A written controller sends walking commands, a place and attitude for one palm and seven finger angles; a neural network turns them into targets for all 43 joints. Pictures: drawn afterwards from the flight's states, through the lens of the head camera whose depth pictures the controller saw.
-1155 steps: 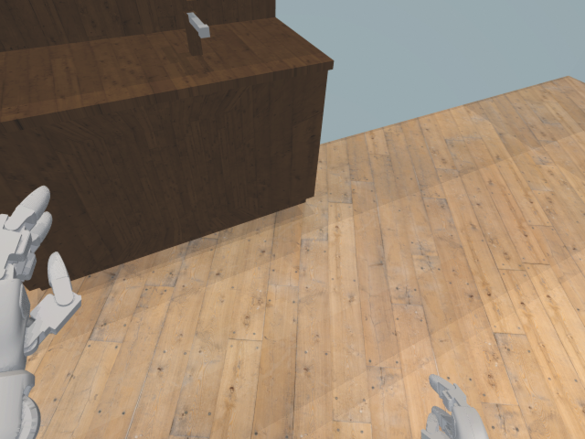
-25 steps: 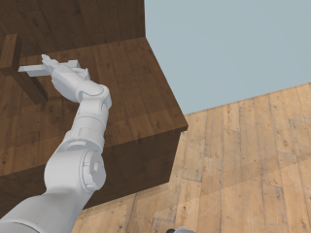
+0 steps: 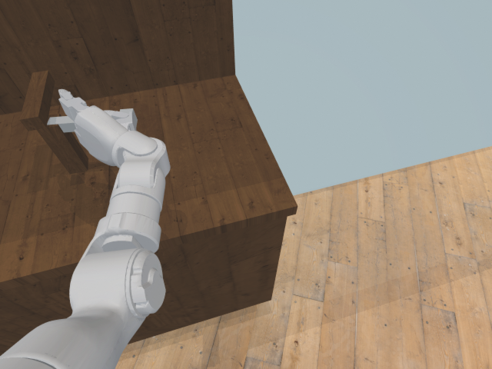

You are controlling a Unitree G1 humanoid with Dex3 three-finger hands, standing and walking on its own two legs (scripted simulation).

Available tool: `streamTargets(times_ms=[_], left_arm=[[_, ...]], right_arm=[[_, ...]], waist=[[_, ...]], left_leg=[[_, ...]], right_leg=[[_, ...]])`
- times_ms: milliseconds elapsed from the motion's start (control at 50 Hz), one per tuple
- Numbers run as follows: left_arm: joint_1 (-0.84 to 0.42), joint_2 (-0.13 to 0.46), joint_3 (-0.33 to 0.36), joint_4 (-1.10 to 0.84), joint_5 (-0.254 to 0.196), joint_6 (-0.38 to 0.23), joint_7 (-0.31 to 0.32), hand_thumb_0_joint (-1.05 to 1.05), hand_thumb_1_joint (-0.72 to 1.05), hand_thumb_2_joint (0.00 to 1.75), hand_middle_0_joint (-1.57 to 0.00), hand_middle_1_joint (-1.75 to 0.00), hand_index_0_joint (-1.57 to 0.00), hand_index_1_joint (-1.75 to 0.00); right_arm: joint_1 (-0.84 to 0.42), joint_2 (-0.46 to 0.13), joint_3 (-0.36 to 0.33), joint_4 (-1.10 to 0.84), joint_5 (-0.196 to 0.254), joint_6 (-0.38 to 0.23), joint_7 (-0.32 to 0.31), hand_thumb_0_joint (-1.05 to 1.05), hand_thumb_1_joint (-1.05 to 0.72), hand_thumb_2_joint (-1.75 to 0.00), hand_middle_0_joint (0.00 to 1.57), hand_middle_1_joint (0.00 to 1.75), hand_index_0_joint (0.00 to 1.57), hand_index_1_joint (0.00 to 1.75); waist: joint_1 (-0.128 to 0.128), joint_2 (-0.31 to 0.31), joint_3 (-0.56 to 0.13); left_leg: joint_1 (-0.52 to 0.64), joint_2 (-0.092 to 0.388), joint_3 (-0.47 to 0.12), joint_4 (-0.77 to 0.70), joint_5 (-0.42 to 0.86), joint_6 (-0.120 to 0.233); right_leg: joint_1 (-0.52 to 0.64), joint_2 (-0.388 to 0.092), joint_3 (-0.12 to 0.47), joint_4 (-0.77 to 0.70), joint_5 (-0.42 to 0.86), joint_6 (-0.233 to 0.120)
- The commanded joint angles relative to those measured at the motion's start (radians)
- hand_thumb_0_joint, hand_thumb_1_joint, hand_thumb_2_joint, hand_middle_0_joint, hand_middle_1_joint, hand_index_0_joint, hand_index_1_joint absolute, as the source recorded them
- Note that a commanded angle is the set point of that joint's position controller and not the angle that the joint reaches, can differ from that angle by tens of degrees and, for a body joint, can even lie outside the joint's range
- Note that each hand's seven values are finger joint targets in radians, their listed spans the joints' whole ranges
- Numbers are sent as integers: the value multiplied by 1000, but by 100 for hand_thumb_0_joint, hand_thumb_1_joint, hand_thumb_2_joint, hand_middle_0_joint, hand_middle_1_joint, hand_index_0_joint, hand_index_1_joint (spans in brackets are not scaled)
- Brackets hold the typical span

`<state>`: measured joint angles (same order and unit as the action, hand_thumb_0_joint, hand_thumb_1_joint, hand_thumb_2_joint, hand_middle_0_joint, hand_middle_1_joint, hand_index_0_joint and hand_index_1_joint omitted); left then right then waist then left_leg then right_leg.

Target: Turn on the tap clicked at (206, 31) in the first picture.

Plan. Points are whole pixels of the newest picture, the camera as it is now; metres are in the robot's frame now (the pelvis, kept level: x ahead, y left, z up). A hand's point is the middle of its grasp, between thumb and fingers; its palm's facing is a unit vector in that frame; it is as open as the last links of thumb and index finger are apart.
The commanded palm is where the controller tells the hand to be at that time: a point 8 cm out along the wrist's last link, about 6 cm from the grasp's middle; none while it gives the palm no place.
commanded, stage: lift the hand up off the lever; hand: left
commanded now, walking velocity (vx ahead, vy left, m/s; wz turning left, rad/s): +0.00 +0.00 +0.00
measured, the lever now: (128, 119) +0.54 +0.21 +0.10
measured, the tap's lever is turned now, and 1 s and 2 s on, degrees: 80 80 80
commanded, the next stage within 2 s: draw the hand back beside the body in 1.06 s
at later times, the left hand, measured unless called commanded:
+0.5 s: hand (128, 112) +0.48 +0.18 +0.17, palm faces +0.78 -0.61 -0.14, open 7.8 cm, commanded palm +0.42 +0.20 +0.17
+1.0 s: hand (124, 110) +0.46 +0.18 +0.18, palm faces +0.77 -0.63 -0.13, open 7.8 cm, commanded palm +0.41 +0.20 +0.18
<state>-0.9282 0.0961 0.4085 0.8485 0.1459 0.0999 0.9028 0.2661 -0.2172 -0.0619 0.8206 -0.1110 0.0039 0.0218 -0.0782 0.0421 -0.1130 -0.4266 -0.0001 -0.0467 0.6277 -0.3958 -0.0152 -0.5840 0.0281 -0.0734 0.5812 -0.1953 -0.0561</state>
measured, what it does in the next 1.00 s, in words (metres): stands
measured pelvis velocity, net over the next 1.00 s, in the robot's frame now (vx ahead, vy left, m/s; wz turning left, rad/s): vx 0.00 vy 0.00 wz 0.01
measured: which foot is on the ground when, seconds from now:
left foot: down 0.00-1.00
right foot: down 0.00-1.00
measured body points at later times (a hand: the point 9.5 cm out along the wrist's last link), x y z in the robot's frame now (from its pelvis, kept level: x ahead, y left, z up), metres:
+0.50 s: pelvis -0.01 +0.00 +0.00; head +0.03 -0.01 +0.45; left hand +0.43 +0.21 +0.18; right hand +0.06 -0.25 -0.14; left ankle -0.06 +0.13 -0.72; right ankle +0.05 -0.08 -0.72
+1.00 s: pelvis +0.00 +0.00 +0.01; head +0.02 -0.01 +0.46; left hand +0.42 +0.21 +0.19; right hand +0.10 -0.25 -0.13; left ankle -0.06 +0.13 -0.72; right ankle +0.05 -0.08 -0.72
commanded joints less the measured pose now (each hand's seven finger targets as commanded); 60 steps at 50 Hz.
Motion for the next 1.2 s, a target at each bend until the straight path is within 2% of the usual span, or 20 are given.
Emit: streamTargets(times_ms=[0,100,160,220,300,380,460,600,660,680,720,780,820,960,980,1040,1080,1140,1160,1180], left_arm=[[-470,143,-80,-183,14,-23,-15,0,90,90,-15,-15,-15,-15],[-450,138,-68,-155,-16,2,-18,0,90,90,-15,-15,-15,-15],[-534,140,-77,-142,0,-2,-2,0,90,90,-15,-15,-15,-15],[-601,185,-58,-192,24,-24,17,0,90,90,-15,-15,-15,-15],[-625,201,-62,-192,53,-40,28,0,90,90,-15,-15,-15,-15],[-598,224,-40,-153,33,-24,12,0,90,90,-15,-15,-15,-15],[-597,172,-78,-133,8,-5,-7,0,90,90,-15,-15,-15,-15],[-473,173,-44,-216,-13,17,-11,0,90,90,-15,-15,-15,-15],[-490,152,-67,-282,-10,35,-8,0,90,90,-15,-15,-15,-15],[-492,197,-34,-302,-3,36,-5,0,90,90,-15,-15,-15,-15],[-497,150,-75,-350,-1,42,-5,0,90,90,-15,-15,-15,-15],[-475,188,-52,-384,5,57,-6,0,90,90,-15,-15,-15,-15],[-482,109,-120,-377,2,77,-14,0,90,90,-15,-15,-15,-15],[-516,55,-153,-278,-21,118,-18,0,90,90,-15,-15,-15,-15],[-515,96,-117,-269,-20,118,-13,0,90,90,-15,-15,-15,-15],[-540,57,-144,-263,-12,116,-3,0,90,90,-15,-15,-15,-15],[-549,103,-105,-252,3,111,8,0,90,90,-15,-15,-15,-15],[-540,87,-112,-287,4,106,13,0,90,90,-15,-15,-15,-15],[-464,68,-284,-368,39,110,-161,0,90,90,-15,-15,-15,-15],[-412,173,-184,-398,13,109,-238,0,90,90,-15,-16,-15,-16]], right_arm=[[23,-128,-34,-86,10,-29,-15,0,-90,-90,20,30,20,30],[-4,-129,-27,-90,26,-32,-20,0,-90,-90,20,30,20,30],[-21,-124,-23,-77,22,-39,-20,0,-90,-90,20,30,20,30],[-36,-116,-26,-76,17,-38,-21,0,-90,-90,20,30,20,30],[-30,-113,-25,-67,10,-40,-23,0,-90,-90,20,30,20,30],[-22,-124,-29,-63,10,-31,-33,0,-90,-90,20,30,20,30],[-12,-127,-27,-70,19,-33,-31,0,-90,-90,20,30,20,30],[6,-129,-33,-86,23,-28,-22,0,-90,-90,20,30,20,30],[-13,-126,-33,-89,26,-27,-22,0,-90,-90,20,30,20,30],[-15,-130,-37,-85,23,-24,-29,0,-90,-90,20,30,20,30],[-29,-121,-34,-90,24,-30,-25,0,-90,-90,20,30,20,30],[-46,-123,-37,-88,23,-27,-35,0,-90,-90,20,30,20,30],[-61,-114,-31,-88,29,-32,-34,0,-90,-90,20,30,20,30],[-98,-110,-22,-69,39,-38,-43,0,-90,-90,20,30,20,30],[-99,-115,-25,-63,35,-35,-48,0,-90,-90,20,30,20,30],[-104,-103,-21,-66,35,-33,-42,0,-90,-90,20,30,20,30],[-95,-109,-23,-59,29,-28,-45,0,-90,-90,20,30,20,30],[-94,-101,-24,-75,28,-22,-40,0,-90,-90,20,30,20,30],[-78,-131,-32,-89,40,5,-57,0,-90,-90,20,30,20,30],[-52,-135,-38,-118,54,16,-75,0,-90,-90,20,30,20,30]], waist=[[-12,-58,-349],[3,-109,-290],[-11,-109,-248],[-2,-76,-294],[-2,-41,-325],[-3,-56,-348],[-12,-75,-343],[27,-88,-379],[24,-80,-354],[35,-76,-362],[33,-61,-357],[48,-44,-357],[36,-53,-325],[27,-86,-251],[34,-91,-258],[32,-81,-278],[41,-86,-294],[43,-88,-344],[11,-109,-393],[38,-95,-448]], left_leg=[[-39,-24,66,-87,337,-1],[-53,-27,64,-128,264,12],[-59,-28,60,-132,201,18],[-50,-29,58,-126,179,22],[-35,-25,52,-124,201,13],[-36,-27,52,-125,215,12],[-23,-26,60,-137,243,13],[12,-20,69,-145,395,-5],[27,-19,76,-153,387,0],[34,-18,69,-158,389,-2],[58,-16,74,-159,412,-6],[70,-16,71,-165,413,-10],[75,-14,72,-172,401,-15],[59,-22,63,-194,284,-10],[57,-24,59,-193,279,-8],[60,-23,64,-185,298,-13],[59,-24,55,-182,321,-18],[72,-19,67,-167,383,-21],[131,-23,85,-160,444,5],[152,-24,85,-164,492,12]], right_leg=[[428,-26,28,-53,230,35],[430,-35,39,-102,128,39],[383,-38,46,-130,24,42],[392,-40,57,-130,-5,41],[385,-32,43,-102,25,35],[416,-31,45,-106,50,37],[419,-30,41,-115,85,37],[500,-26,26,-92,267,33],[504,-29,34,-111,257,34],[517,-27,31,-108,249,31],[510,-25,28,-108,265,28],[527,-26,31,-110,257,26],[501,-25,24,-117,229,24],[446,-32,30,-164,74,30],[451,-32,31,-165,65,32],[448,-36,31,-158,89,30],[457,-34,27,-145,112,28],[484,-37,27,-125,205,31],[545,-39,48,-93,353,25],[611,-38,49,-91,427,20]])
